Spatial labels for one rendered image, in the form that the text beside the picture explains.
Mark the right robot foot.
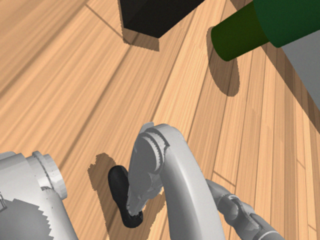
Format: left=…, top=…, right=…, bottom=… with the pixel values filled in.
left=108, top=165, right=143, bottom=228

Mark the right robot arm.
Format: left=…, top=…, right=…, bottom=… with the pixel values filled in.
left=218, top=193, right=285, bottom=240

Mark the right robot hand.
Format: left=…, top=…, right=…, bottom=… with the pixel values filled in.
left=205, top=179, right=231, bottom=210

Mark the potted plant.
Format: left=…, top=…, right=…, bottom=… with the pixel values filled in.
left=211, top=0, right=320, bottom=62

